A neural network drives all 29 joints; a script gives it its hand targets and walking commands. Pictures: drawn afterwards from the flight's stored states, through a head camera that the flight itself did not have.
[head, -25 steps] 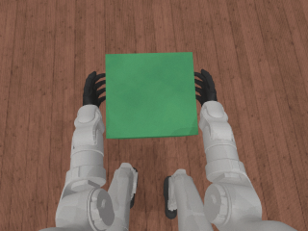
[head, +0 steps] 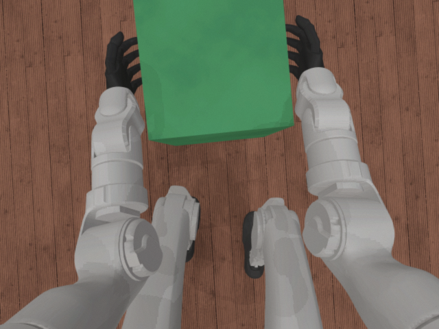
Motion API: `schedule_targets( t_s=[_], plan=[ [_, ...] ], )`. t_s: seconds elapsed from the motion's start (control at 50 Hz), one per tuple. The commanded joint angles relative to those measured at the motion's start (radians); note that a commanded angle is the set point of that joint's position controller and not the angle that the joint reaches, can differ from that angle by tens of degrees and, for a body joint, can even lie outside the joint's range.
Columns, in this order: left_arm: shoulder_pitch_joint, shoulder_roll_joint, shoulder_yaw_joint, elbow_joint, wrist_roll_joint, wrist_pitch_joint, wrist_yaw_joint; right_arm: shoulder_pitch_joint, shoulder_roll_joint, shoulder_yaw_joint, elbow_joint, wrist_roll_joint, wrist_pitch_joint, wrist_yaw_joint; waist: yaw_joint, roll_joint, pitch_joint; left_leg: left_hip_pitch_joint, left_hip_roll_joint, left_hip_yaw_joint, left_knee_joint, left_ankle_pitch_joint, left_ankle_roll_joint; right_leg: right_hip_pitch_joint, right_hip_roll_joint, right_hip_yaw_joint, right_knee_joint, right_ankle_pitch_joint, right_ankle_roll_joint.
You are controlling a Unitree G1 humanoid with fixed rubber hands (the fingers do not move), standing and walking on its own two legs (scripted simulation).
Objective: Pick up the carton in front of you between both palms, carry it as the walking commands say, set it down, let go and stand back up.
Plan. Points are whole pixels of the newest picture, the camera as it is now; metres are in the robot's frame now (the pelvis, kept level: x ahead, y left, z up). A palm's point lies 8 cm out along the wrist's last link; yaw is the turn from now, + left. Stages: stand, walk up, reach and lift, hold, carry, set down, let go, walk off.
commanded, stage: set down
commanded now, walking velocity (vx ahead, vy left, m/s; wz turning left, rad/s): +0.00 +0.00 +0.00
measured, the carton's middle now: (215, 85) +0.50 +0.06 -0.17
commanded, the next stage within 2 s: none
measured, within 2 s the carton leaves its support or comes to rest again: rests again in 1.30 s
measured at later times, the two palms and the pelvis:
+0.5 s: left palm (141, 95) +0.49 +0.22 -0.25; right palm (276, 73) +0.57 -0.07 -0.26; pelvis -0.01 -0.01 -0.10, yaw +1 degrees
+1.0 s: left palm (143, 94) +0.50 +0.22 -0.29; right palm (271, 78) +0.57 -0.07 -0.31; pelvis -0.01 +0.00 -0.14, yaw +1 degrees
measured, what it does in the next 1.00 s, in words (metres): lowers itself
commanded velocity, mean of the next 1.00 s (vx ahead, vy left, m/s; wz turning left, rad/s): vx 0.00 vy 0.00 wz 0.00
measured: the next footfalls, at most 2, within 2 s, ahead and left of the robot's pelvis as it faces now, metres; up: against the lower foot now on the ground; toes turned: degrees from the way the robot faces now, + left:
none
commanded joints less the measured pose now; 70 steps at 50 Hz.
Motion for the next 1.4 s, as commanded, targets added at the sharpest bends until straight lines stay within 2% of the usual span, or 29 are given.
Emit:
schedule_targets(
  t_s=[0.0, 0.22, 0.5, 0.62, 0.7, 0.84, 0.98, 1.14, 1.38],
  plan=[
    [-0.683, -0.822, -0.545, 0.035, -0.122, -0.003, -0.213, -0.598, 0.890, 0.427, 0.011, 0.108, -0.023, 0.197, 0.043, -0.028, -1.052, 0.668, -0.132, 0.052, -0.053, 0.322, -0.043, 0.407, 0.121, -0.009, -0.122, 0.244, 0.026],
    [-0.854, -0.726, -0.488, 0.054, -0.139, -0.006, -0.215, -0.743, 0.798, 0.398, 0.088, 0.126, -0.023, 0.199, 0.067, -0.041, -1.001, 0.559, -0.116, 0.068, 0.092, 0.295, -0.041, 0.292, 0.112, -0.016, 0.030, 0.201, 0.013],
    [-1.010, -0.601, -0.501, 0.058, -0.241, -0.030, -0.234, -0.904, 0.694, 0.508, 0.096, 0.231, -0.048, 0.172, 0.127, -0.101, -0.974, 0.431, -0.086, 0.096, 0.280, 0.359, -0.039, 0.371, 0.087, 0.006, 0.226, 0.314, 0.008],
    [-0.994, -0.653, -0.511, 0.097, -0.312, -0.036, -0.245, -0.972, 0.659, 0.545, 0.049, 0.268, -0.075, 0.161, 0.105, -0.134, -0.992, 0.400, -0.083, 0.089, 0.345, 0.446, -0.037, 0.438, 0.079, 0.014, 0.289, 0.424, -0.003],
    [-0.989, -0.669, -0.527, 0.100, -0.329, -0.032, -0.256, -0.930, 0.681, 0.541, 0.077, 0.271, -0.074, 0.164, 0.093, -0.124, -0.990, 0.369, -0.083, 0.090, 0.363, 0.459, -0.042, 0.446, 0.079, 0.013, 0.313, 0.458, -0.008],
    [-0.962, -0.659, -0.486, 0.141, -0.305, -0.050, -0.250, -0.917, 0.678, 0.513, 0.128, 0.276, -0.091, 0.186, 0.107, -0.114, -0.820, 0.354, -0.083, 0.074, 0.375, 0.424, -0.032, 0.256, 0.078, 0.003, 0.329, 0.345, -0.011],
    [-0.954, -0.624, -0.412, 0.202, -0.275, -0.063, -0.245, -0.943, 0.603, 0.474, 0.178, 0.259, -0.107, 0.192, 0.103, -0.131, -0.669, 0.285, -0.079, 0.065, 0.385, 0.317, -0.023, 0.182, 0.067, 0.004, 0.333, 0.236, -0.016],
    [-0.943, -0.575, -0.342, 0.280, -0.254, -0.070, -0.259, -0.904, 0.549, 0.439, 0.246, 0.217, -0.102, 0.186, 0.092, -0.137, -0.520, 0.188, -0.075, 0.066, 0.399, 0.226, -0.017, 0.162, 0.054, 0.018, 0.334, 0.186, -0.021],
    [-0.882, -0.474, -0.263, 0.362, -0.203, -0.065, -0.281, -0.790, 0.461, 0.360, 0.334, 0.134, -0.076, 0.186, 0.065, -0.101, -0.323, 0.076, -0.073, 0.066, 0.417, 0.138, -0.013, 0.141, 0.046, 0.052, 0.333, 0.160, -0.031]
  ],
)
